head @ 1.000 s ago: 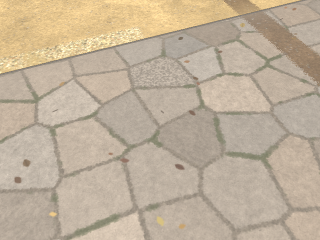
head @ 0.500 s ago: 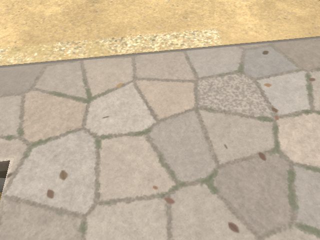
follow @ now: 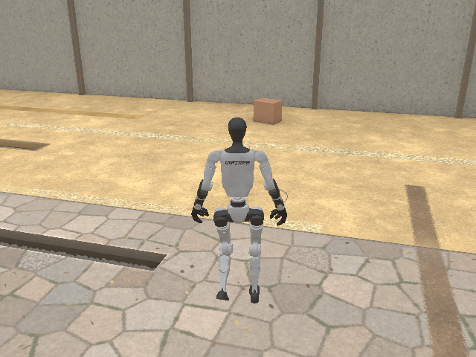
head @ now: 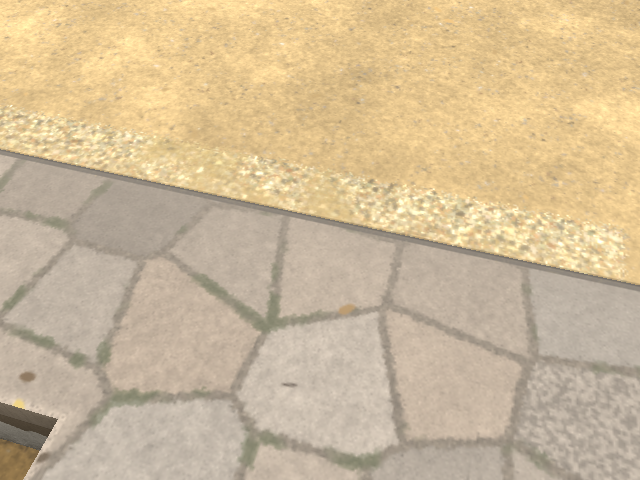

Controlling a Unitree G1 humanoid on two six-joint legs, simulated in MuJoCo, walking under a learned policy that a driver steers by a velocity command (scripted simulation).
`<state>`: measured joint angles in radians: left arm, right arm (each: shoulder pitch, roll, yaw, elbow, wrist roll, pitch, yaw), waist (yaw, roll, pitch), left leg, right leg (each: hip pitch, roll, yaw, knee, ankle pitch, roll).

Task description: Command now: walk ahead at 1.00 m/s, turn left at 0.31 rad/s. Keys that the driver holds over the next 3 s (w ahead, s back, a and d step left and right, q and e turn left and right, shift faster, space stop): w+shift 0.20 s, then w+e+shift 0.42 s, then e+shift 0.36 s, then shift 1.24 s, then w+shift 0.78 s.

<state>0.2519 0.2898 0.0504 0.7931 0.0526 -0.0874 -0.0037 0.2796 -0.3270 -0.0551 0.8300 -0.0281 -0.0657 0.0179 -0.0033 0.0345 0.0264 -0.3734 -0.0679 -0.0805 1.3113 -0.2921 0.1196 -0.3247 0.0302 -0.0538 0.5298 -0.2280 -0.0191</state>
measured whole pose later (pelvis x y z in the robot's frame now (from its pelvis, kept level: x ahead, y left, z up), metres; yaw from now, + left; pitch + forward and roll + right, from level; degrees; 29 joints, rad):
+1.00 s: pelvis +0.85 -0.02 +0.00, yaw -33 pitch +1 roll -1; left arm 0.31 0.31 0.08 0.79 0.01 0.00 0.00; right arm 0.02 -0.23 0.01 0.62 -0.04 -0.02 -0.03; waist 0.06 0.00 0.13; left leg -0.71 0.11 -0.12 1.07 -0.30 -0.08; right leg -0.31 0.24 0.09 0.47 -0.14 -0.16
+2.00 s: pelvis +0.98 -0.01 +0.01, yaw -43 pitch -2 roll +0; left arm 0.26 0.22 0.00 0.96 0.01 0.00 0.03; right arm 0.24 -0.23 -0.03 0.96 -0.01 0.01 -0.01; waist -0.02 0.00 0.02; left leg -0.24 -0.03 -0.01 0.38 -0.12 0.03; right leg -0.09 0.05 0.06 0.40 -0.28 -0.04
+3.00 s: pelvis +1.33 -0.26 -0.02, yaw -42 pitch +3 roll -1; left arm -0.10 0.21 0.02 0.77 0.02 -0.06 -0.04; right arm 0.54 -0.18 -0.03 1.08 -0.03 -0.10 -0.01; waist -0.07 0.01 0.04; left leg 0.32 -0.02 0.03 0.14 -0.43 0.05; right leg -0.61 0.02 -0.13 0.56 -0.09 -0.15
